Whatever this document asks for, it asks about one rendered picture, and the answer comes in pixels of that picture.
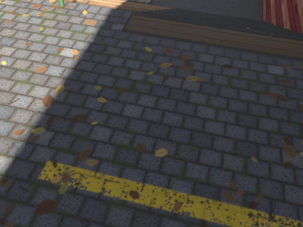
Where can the stairs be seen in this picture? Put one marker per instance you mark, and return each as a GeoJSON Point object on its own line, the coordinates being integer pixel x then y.
{"type": "Point", "coordinates": [224, 20]}

